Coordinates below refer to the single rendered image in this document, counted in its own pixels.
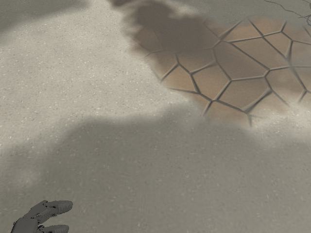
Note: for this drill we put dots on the robot left hand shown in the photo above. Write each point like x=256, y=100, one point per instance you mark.
x=41, y=213

